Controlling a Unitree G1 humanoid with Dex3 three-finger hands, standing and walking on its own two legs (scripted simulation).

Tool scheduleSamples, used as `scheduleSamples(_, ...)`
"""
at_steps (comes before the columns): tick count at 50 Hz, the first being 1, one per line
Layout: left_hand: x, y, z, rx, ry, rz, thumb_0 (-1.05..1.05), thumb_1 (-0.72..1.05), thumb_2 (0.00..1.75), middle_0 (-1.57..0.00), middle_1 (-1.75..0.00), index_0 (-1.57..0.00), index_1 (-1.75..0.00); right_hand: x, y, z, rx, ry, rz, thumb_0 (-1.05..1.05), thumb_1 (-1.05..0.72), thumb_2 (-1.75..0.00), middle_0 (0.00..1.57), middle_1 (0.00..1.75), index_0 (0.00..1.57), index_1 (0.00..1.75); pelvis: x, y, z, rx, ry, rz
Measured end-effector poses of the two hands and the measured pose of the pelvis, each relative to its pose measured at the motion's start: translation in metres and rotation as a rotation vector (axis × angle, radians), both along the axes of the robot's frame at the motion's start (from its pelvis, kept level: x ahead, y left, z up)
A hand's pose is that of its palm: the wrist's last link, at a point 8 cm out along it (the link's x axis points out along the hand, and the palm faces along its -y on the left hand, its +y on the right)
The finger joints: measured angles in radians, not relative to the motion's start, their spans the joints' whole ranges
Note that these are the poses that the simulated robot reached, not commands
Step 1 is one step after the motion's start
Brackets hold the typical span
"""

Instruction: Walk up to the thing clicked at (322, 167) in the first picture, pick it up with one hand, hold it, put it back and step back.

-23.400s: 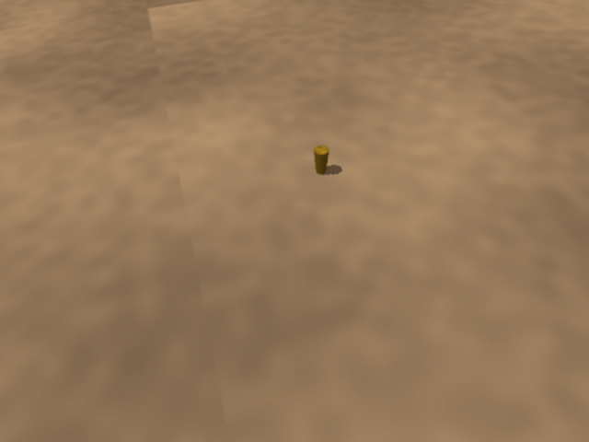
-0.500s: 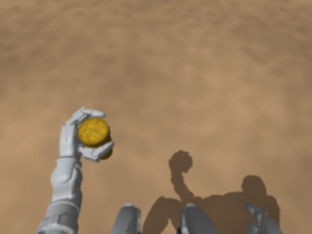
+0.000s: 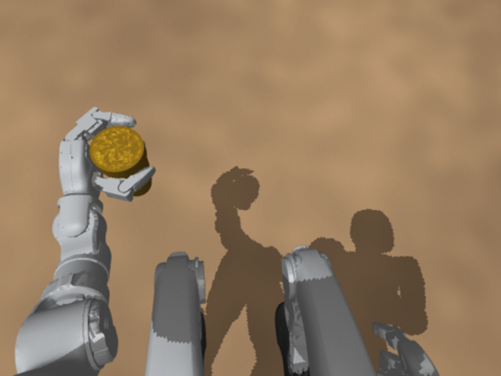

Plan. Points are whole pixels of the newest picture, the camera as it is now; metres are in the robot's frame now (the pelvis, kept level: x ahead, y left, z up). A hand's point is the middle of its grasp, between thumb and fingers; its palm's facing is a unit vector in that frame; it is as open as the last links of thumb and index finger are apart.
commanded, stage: crouch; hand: left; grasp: from the side
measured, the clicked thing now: (128, 168) +0.45 +0.20 -0.06
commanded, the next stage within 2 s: lower in 0.96 s
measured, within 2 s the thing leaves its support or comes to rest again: neither
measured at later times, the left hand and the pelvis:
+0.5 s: hand (140, 173) +0.48 +0.21 -0.17, palm faces +0.08 -1.00 -0.02, open 9.7 cm; pelvis -0.02 +0.00 -0.12, yaw -4 degrees
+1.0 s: hand (149, 178) +0.49 +0.21 -0.24, palm faces +0.06 -1.00 -0.02, open 9.7 cm; pelvis -0.01 +0.01 -0.15, yaw -8 degrees
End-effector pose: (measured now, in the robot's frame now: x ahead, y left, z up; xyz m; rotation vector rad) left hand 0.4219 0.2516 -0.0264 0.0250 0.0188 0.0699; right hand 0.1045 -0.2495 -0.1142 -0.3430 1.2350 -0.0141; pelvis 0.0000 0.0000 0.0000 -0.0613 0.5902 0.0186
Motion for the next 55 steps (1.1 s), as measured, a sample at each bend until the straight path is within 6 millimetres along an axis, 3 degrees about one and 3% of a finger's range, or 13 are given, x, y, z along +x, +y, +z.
scheduleSamples(10, 0.014, 0.005, -0.075, -0.003, -0.006, 0.015, 0.00, -0.35, 1.08, -0.81, -1.00, -0.75, -1.00, -0.036, -0.014, -0.059, -0.053, 0.085, -0.003, 0.01, -0.91, -0.91, 0.20, 0.29, 0.20, 0.30, -0.013, -0.001, -0.068, -0.014, -0.026, -0.015)
scheduleSamples(21, 0.028, 0.010, -0.127, -0.013, 0.003, 0.015, 0.00, -0.35, 1.08, -0.81, -1.00, -0.76, -0.99, -0.058, -0.019, -0.090, -0.098, 0.155, 0.011, 0.01, -0.91, -0.91, 0.20, 0.29, 0.20, 0.30, -0.016, 0.001, -0.110, -0.043, -0.071, -0.035)
scheduleSamples(37, 0.040, 0.011, -0.181, -0.004, 0.023, -0.007, 0.00, -0.34, 1.07, -0.81, -1.00, -0.75, -0.99, -0.062, -0.019, -0.106, -0.146, 0.219, 0.074, 0.00, -0.91, -0.91, 0.20, 0.30, 0.20, 0.30, -0.015, 0.006, -0.140, -0.088, -0.118, -0.060)
scheduleSamples(55, 0.049, 0.007, -0.213, -0.003, 0.023, -0.002, 0.00, -0.33, 1.06, -0.80, -1.01, -0.74, -1.00, -0.060, -0.019, -0.104, -0.197, 0.259, 0.136, 0.00, -0.91, -0.91, 0.20, 0.30, 0.20, 0.30, -0.015, 0.010, -0.151, -0.127, -0.158, -0.077)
